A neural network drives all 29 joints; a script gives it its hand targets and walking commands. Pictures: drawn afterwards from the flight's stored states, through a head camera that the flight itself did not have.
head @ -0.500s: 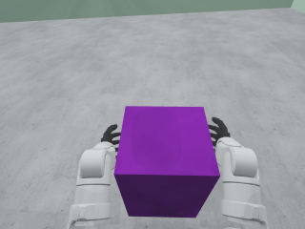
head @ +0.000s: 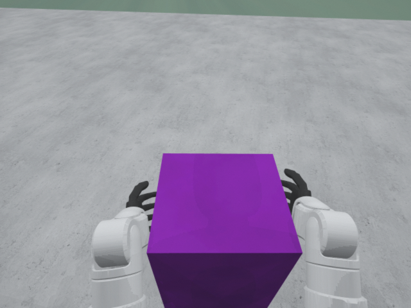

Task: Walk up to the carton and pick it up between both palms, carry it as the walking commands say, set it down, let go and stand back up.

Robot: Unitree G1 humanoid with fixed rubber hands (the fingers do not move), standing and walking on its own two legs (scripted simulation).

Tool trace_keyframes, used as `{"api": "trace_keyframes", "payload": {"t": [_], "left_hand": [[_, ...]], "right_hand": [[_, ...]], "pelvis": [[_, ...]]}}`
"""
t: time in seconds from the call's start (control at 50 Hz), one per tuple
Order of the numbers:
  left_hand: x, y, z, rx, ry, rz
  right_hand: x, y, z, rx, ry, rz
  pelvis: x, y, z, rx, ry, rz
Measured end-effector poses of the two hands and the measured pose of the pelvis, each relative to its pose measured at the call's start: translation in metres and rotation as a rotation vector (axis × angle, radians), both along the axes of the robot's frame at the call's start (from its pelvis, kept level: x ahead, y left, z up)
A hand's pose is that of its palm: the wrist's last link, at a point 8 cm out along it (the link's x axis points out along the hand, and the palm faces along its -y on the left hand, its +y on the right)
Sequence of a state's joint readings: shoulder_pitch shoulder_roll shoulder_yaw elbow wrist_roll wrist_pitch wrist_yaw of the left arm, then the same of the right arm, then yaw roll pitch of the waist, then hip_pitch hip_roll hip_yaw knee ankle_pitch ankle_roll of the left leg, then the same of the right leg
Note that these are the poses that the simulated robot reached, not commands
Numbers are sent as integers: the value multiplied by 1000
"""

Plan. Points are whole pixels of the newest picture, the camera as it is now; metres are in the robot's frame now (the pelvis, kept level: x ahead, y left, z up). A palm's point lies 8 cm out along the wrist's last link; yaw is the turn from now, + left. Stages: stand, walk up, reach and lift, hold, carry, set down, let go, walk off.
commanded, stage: carry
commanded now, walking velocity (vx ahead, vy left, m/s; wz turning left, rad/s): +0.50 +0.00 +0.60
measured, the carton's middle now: (216, 238) +0.26 +0.00 +0.03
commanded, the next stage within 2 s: none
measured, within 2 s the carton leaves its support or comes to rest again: neither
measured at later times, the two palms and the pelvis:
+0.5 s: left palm (115, 135) +0.55 +0.26 +0.08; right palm (217, 118) +0.62 -0.02 +0.08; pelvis +0.32 +0.07 -0.01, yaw +14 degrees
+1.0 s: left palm (93, 90) +0.87 +0.44 +0.05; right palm (164, 74) +1.02 +0.18 +0.05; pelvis +0.70 +0.20 -0.02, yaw +29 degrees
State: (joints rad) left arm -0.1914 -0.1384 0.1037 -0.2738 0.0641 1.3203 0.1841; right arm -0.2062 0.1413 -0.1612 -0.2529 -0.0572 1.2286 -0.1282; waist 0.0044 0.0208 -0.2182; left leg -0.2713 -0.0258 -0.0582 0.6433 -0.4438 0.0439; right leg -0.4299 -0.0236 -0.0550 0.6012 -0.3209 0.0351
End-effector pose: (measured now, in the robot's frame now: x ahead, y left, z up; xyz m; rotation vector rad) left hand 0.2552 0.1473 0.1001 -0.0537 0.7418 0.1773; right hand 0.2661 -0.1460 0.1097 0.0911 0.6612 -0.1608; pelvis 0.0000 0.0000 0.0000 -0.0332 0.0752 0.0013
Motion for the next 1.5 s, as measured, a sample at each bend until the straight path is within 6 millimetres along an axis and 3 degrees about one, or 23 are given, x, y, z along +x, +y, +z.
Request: {"api": "trace_keyframes", "payload": {"t": [0.14, 0.24, 0.3, 0.48, 0.6, 0.72, 0.84, 0.98, 1.04, 1.12, 1.24, 1.34, 1.5], "left_hand": [[66, 24, 6, 30, -1, 75], [125, 58, 8, 57, -33, 123], [165, 81, -1, 54, -55, 140], [278, 114, -24, 37, 46, 193], [346, 148, -15, 53, 28, 290], [424, 198, -3, 102, -39, 371], [517, 254, -33, 74, -54, 400], [607, 287, -48, 31, 67, 438], [644, 304, -46, 37, 57, 484], [689, 335, -33, 51, 55, 562], [770, 393, -11, 125, -32, 634], [850, 445, -30, 122, -56, 653], [1000, 482, -55, 60, 57, 572]], "right_hand": [[90, 25, -1, 18, -1, 84], [163, 62, -4, 44, -33, 131], [209, 86, -10, 44, -55, 145], [338, 123, -31, 30, 50, 199], [432, 164, -29, 42, 31, 301], [536, 226, -22, 97, -36, 376], [635, 284, -45, 69, -51, 406], [735, 322, -58, 25, 73, 445], [782, 344, -60, 30, 63, 493], [846, 388, -50, 41, 59, 572], [947, 461, -33, 120, -29, 640], [1030, 516, -51, 118, -52, 660], [1159, 536, -76, 57, 65, 576]], "pelvis": [[82, 7, 4, 22, 2, 103], [150, 33, -5, 44, -12, 142], [193, 52, -19, 44, -11, 154], [304, 68, -8, 32, 71, 217], [397, 84, -3, 62, 55, 327], [487, 122, -11, 97, 54, 362], [593, 174, -43, 123, 19, 410], [688, 194, -21, 84, 65, 485], [736, 203, -20, 76, 70, 540], [801, 225, -9, 98, 78, 596], [894, 274, -13, 130, 87, 615], [983, 327, -39, 147, 81, 634], [1113, 369, -29, 89, 90, 633]]}}
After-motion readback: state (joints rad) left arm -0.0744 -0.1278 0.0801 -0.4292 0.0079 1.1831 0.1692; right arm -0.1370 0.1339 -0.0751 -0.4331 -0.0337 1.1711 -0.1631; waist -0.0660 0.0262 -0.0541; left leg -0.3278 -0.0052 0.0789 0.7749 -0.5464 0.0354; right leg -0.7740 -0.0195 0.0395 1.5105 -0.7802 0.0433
